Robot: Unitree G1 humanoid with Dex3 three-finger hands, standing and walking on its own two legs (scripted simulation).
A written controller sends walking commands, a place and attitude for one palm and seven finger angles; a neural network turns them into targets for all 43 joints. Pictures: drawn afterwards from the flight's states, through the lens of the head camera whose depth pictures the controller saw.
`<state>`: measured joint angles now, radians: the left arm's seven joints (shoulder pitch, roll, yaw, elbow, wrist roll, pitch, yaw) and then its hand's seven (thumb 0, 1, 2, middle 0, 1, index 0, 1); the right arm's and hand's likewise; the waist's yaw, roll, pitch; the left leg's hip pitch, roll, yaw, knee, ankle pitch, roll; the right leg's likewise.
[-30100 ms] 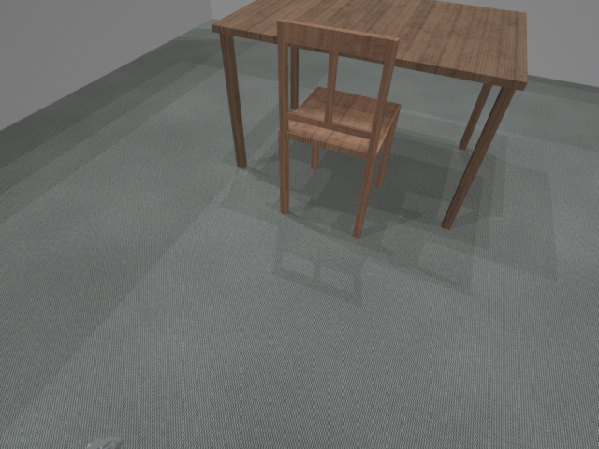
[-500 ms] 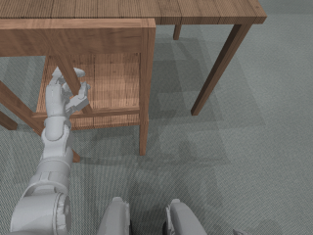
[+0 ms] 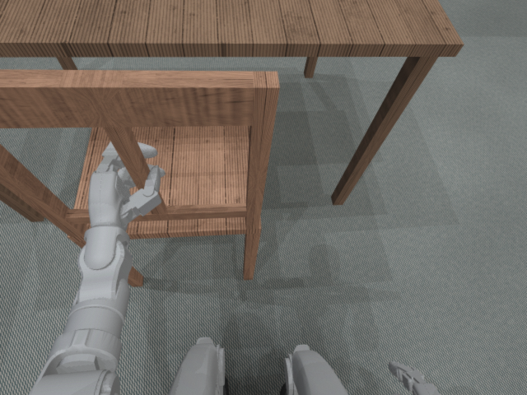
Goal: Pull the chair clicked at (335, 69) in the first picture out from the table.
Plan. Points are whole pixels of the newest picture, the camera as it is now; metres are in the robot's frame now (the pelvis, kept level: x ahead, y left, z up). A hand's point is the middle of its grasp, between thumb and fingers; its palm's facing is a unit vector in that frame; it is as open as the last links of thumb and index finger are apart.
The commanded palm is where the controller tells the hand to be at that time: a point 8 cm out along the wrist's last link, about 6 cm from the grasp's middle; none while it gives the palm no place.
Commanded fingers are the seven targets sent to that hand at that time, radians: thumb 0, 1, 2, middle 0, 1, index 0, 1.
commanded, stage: step backward, pulling the chair out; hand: left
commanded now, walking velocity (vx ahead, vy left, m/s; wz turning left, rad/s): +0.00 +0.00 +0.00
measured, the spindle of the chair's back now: (141, 174) +0.44 +0.19 +0.01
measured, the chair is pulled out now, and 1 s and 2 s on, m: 0.03 0.18 0.24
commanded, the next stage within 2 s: none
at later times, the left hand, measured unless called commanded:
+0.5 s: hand (158, 202) +0.38 +0.15 +0.04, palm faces +0.07 -0.99 -0.11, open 5.4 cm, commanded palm +0.35 +0.20 +0.04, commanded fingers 0.00 0.90 0.90 -0.50 -1.45 -0.50 -1.45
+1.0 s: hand (185, 277) +0.28 +0.10 +0.04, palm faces +0.03 -0.99 -0.15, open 5.3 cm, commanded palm +0.28 +0.16 +0.04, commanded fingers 0.00 0.90 0.90 -0.50 -1.45 -0.50 -1.45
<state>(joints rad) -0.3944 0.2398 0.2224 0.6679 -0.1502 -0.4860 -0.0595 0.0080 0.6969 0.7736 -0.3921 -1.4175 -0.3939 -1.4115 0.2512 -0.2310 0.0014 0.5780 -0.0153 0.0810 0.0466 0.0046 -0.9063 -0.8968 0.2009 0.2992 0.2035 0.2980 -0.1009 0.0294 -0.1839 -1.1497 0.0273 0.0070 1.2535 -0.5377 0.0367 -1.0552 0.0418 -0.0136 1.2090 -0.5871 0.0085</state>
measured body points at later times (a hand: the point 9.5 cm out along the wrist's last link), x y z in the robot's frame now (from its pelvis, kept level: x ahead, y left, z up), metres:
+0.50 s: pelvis -0.01 +0.01 +0.09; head +0.08 +0.03 +0.53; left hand +0.37 +0.20 +0.05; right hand +0.05 -0.27 -0.02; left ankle +0.02 +0.09 -0.63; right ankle -0.01 -0.12 -0.63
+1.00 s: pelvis -0.08 -0.02 +0.10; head -0.01 -0.03 +0.54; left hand +0.27 +0.15 +0.05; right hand +0.00 -0.30 -0.03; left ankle +0.02 +0.09 -0.62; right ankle -0.01 -0.13 -0.63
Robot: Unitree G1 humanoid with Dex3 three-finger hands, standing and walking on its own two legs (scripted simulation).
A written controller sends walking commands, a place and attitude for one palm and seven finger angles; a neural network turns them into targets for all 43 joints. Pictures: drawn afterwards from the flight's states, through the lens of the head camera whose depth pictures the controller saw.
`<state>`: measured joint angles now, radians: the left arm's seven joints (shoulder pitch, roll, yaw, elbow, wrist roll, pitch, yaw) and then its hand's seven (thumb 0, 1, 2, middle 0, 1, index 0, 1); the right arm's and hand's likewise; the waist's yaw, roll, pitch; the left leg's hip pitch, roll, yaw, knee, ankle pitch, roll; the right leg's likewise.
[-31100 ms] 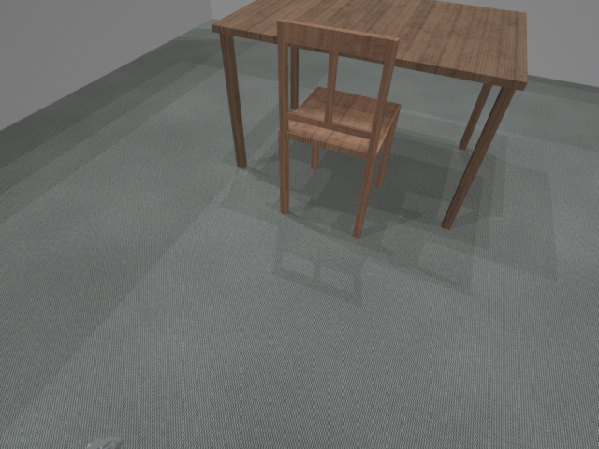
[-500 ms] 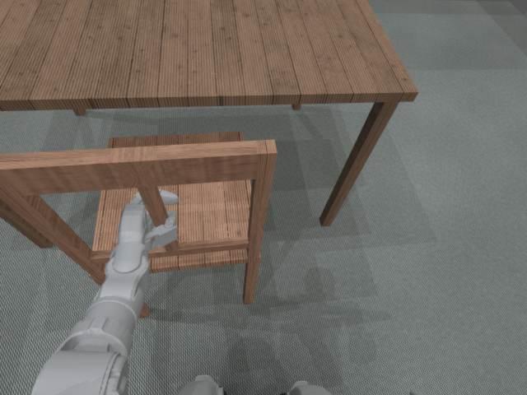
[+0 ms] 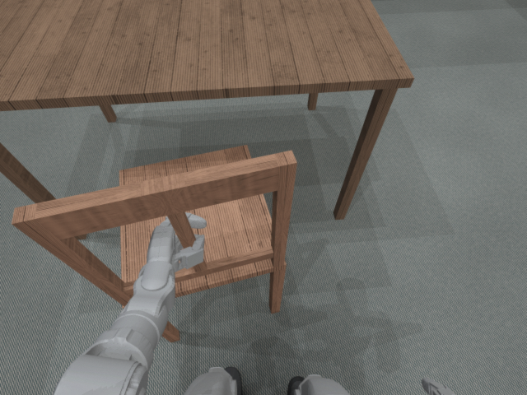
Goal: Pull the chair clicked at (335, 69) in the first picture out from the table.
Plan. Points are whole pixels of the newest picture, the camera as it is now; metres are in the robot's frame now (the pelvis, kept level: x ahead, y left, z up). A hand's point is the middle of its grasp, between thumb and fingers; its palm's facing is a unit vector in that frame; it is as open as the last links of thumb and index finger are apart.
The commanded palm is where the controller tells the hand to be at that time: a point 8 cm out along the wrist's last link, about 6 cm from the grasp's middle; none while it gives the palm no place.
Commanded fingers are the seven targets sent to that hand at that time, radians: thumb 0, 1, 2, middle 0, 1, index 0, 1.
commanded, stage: step backward, pulling the chair out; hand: left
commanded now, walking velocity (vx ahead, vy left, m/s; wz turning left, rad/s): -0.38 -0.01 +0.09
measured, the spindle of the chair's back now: (189, 242) +0.38 +0.14 -0.08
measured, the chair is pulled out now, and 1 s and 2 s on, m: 0.18 0.24 0.29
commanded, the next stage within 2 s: none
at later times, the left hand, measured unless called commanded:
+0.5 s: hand (195, 265) +0.33 +0.12 -0.06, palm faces +0.06 -0.98 -0.18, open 5.5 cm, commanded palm +0.32 +0.17 -0.06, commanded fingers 0.00 0.90 0.90 -0.50 -1.45 -0.50 -1.45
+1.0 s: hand (188, 287) +0.29 +0.12 -0.06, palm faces -0.03 -0.98 -0.18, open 5.4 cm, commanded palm +0.28 +0.18 -0.06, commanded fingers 0.00 0.90 0.90 -0.50 -1.45 -0.50 -1.45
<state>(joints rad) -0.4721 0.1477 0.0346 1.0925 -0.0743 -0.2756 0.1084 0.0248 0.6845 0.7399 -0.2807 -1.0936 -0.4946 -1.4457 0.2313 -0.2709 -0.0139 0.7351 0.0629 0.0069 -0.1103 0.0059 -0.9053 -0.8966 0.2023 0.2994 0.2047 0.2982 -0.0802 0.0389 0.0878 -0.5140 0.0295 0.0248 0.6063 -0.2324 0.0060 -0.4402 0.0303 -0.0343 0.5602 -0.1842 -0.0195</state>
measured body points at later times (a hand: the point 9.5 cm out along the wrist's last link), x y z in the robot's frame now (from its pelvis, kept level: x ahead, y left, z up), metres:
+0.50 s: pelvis -0.04 -0.02 -0.01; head +0.03 -0.03 +0.43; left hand +0.32 +0.17 -0.04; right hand +0.05 -0.26 -0.15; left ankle +0.05 +0.11 -0.70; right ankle +0.07 -0.11 -0.73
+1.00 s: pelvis -0.08 +0.01 -0.01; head +0.00 +0.00 +0.43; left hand +0.29 +0.18 -0.04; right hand +0.02 -0.23 -0.14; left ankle -0.10 +0.17 -0.73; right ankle +0.07 -0.11 -0.73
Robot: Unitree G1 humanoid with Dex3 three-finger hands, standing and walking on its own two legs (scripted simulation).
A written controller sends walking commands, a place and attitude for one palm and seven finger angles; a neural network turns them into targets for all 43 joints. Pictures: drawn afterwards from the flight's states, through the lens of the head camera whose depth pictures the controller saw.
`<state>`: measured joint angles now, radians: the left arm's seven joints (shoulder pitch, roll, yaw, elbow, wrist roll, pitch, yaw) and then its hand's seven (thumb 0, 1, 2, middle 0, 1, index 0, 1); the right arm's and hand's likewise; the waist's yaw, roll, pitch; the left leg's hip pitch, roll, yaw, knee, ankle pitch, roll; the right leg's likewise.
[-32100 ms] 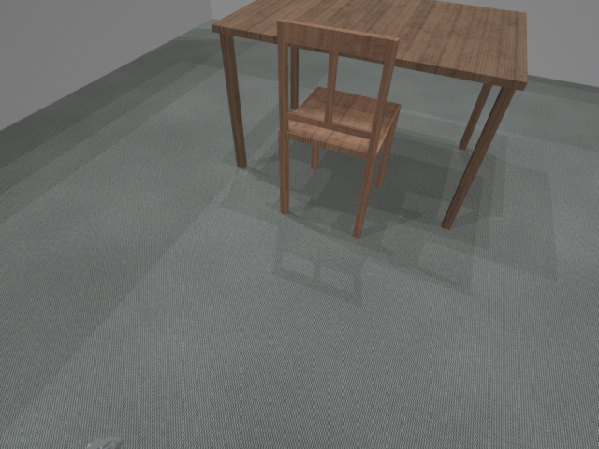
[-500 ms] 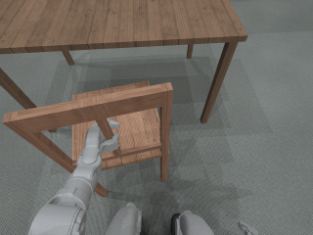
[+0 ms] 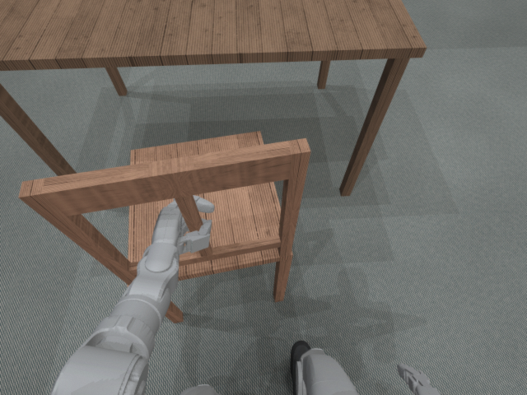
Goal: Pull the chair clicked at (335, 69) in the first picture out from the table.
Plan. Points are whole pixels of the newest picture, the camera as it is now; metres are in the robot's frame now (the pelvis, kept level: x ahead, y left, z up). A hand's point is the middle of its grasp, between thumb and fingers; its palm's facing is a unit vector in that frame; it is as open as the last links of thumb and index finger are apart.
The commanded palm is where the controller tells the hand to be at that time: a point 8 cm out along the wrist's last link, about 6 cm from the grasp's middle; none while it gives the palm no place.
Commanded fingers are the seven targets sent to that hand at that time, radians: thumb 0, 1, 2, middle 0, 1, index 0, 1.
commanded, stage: step backward, pulling the chair out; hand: left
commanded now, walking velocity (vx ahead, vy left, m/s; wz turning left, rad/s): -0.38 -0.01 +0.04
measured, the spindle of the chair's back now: (196, 226) +0.40 +0.12 -0.08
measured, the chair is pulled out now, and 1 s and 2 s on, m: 0.24 0.29 0.30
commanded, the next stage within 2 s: none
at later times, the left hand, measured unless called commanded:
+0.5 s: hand (197, 251) +0.34 +0.11 -0.05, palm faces -0.06 -0.98 -0.18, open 5.5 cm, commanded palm +0.34 +0.16 -0.05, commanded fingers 0.00 0.90 0.90 -0.50 -1.45 -0.50 -1.45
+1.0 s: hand (194, 261) +0.32 +0.11 -0.05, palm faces -0.05 -0.98 -0.19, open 5.5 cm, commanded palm +0.33 +0.17 -0.05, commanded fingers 0.00 0.90 0.90 -0.50 -1.45 -0.50 -1.45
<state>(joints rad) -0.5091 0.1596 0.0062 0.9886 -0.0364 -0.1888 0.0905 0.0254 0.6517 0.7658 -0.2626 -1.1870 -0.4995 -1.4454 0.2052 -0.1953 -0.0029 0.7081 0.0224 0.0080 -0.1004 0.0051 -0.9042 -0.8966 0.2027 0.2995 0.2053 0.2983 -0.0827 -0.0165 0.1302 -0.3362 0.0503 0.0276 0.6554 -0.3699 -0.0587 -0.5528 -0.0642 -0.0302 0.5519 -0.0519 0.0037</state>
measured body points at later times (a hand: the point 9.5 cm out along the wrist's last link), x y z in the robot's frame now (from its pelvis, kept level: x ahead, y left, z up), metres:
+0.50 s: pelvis -0.03 +0.00 +0.00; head +0.05 +0.00 +0.45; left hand +0.34 +0.16 -0.04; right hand +0.03 -0.26 -0.13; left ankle -0.02 +0.16 -0.72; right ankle +0.07 -0.12 -0.72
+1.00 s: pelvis -0.04 +0.00 +0.00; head +0.03 -0.01 +0.45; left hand +0.32 +0.16 -0.04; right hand +0.04 -0.26 -0.13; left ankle -0.02 +0.16 -0.72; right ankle +0.07 -0.12 -0.72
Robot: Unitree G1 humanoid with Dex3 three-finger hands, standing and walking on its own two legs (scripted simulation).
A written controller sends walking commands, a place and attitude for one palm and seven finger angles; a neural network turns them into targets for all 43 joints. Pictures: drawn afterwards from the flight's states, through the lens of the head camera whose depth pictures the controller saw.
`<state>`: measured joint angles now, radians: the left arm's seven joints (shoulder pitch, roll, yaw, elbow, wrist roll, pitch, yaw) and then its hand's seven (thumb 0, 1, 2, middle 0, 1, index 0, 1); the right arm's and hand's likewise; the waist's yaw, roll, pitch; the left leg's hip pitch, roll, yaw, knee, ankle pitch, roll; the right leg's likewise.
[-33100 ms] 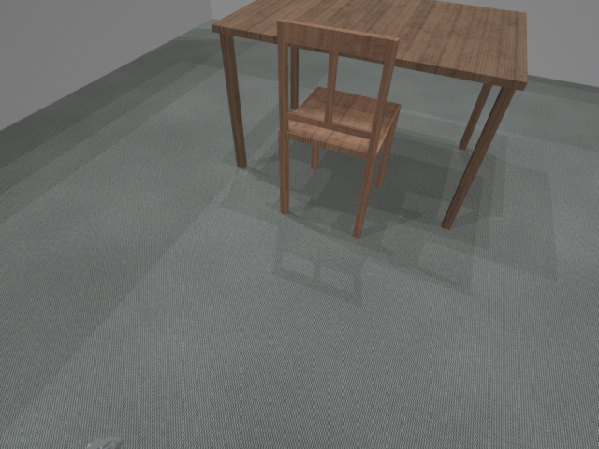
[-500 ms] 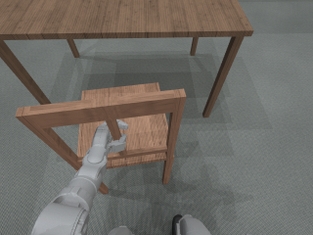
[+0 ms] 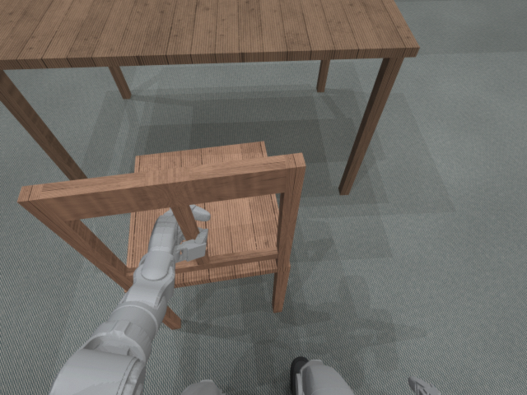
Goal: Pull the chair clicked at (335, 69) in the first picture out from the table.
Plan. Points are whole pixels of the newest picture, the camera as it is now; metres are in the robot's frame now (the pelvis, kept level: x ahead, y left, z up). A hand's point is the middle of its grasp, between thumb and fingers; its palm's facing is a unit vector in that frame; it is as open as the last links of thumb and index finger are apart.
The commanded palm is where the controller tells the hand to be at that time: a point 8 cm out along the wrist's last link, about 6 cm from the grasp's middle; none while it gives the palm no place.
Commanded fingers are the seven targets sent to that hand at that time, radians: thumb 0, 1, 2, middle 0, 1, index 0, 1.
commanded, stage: step backward, pulling the chair out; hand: left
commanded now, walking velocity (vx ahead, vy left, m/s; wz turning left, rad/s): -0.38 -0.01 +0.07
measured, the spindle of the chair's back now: (192, 235) +0.39 +0.14 -0.08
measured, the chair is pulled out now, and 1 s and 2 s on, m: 0.29 0.30 0.50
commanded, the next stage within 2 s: none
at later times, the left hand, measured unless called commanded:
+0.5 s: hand (199, 242) +0.36 +0.12 -0.05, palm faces -0.01 -0.98 -0.20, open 5.6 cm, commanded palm +0.36 +0.17 -0.05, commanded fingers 0.00 0.90 0.90 -0.50 -1.45 -0.50 -1.45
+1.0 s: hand (197, 247) +0.35 +0.12 -0.05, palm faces +0.00 -0.98 -0.18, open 5.6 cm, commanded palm +0.33 +0.18 -0.05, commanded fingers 0.00 0.90 0.90 -0.50 -1.45 -0.50 -1.45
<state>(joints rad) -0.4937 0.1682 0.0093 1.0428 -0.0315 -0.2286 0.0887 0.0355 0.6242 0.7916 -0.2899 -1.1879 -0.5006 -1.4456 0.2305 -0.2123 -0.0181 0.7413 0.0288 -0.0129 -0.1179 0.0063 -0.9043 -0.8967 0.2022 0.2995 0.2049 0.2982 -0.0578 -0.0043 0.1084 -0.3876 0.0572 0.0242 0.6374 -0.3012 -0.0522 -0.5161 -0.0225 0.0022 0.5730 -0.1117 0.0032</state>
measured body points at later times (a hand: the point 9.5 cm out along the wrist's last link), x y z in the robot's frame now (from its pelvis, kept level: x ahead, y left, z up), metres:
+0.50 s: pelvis +0.00 +0.00 +0.00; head +0.07 -0.02 +0.44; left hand +0.36 +0.17 -0.04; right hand +0.08 -0.26 -0.14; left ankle +0.01 +0.15 -0.72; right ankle +0.11 -0.12 -0.72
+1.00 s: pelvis -0.03 +0.00 +0.00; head +0.07 -0.01 +0.44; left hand +0.35 +0.17 -0.04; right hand +0.07 -0.26 -0.13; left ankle -0.05 +0.13 -0.71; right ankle +0.07 -0.12 -0.72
